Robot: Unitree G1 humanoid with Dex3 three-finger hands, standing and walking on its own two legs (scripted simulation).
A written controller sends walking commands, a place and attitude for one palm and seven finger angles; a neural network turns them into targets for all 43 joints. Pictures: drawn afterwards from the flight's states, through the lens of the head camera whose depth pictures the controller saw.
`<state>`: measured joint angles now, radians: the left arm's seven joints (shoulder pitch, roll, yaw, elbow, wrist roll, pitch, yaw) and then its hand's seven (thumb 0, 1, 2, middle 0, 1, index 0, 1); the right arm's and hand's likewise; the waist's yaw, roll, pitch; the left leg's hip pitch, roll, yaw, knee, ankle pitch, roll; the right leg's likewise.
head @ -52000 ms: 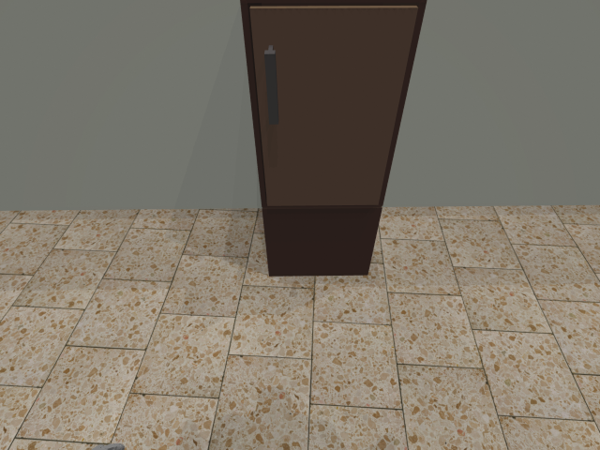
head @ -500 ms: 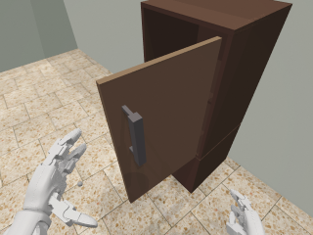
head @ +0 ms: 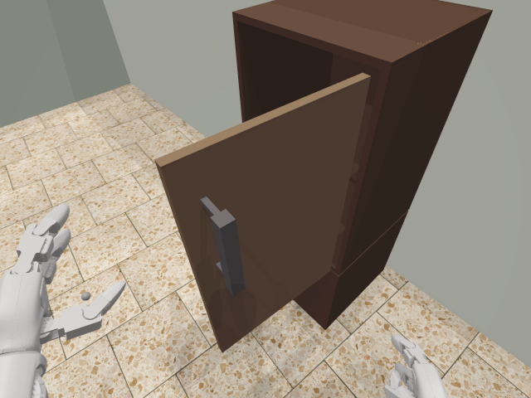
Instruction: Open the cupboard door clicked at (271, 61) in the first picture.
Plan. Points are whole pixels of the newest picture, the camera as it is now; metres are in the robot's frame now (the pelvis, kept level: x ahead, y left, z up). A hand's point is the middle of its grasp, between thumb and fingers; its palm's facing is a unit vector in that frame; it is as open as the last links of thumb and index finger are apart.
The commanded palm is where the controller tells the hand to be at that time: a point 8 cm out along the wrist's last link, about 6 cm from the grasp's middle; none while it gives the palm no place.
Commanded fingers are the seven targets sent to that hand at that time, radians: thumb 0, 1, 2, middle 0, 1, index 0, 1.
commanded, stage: draw the hand back to the body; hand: left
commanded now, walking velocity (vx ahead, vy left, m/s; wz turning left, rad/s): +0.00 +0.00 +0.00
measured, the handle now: (222, 248) +0.31 +0.11 +0.08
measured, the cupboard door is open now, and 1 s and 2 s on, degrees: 85 85 85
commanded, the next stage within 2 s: step back with the hand held close in 0.58 s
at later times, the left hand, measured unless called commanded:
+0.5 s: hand (73, 291) +0.18 +0.25 +0.15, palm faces +0.44 -0.81 -0.38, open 7.5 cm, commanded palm +0.14 +0.29 +0.17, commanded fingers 0.00 0.90 0.90 -0.20 -0.30 -0.20 -0.30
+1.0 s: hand (60, 306) +0.17 +0.26 +0.15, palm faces +0.34 -0.80 -0.49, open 7.4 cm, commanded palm +0.11 +0.30 +0.17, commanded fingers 0.00 0.90 0.90 -0.20 -0.30 -0.20 -0.30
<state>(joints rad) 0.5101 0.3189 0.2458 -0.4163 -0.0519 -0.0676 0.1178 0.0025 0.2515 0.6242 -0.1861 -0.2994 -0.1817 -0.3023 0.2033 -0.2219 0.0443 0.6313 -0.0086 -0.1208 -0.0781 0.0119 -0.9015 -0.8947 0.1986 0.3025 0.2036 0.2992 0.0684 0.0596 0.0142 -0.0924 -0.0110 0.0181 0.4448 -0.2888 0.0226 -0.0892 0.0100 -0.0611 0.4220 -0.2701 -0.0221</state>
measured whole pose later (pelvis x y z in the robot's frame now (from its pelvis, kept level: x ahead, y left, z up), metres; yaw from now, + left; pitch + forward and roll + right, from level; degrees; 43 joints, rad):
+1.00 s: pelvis -0.04 +0.01 +0.00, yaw -1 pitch +0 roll -1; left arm 0.55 0.39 0.37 -0.45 -0.05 -0.14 0.11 0.02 0.89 0.90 -0.21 -0.30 -0.21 -0.30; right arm 0.17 -0.25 -0.02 0.58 0.01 -0.01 -0.08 0.01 -0.90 -0.89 0.20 0.30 0.20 0.30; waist 0.01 0.04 0.04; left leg -0.23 0.00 0.04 0.46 -0.23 0.03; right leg -0.22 0.02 -0.04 0.41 -0.19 -0.02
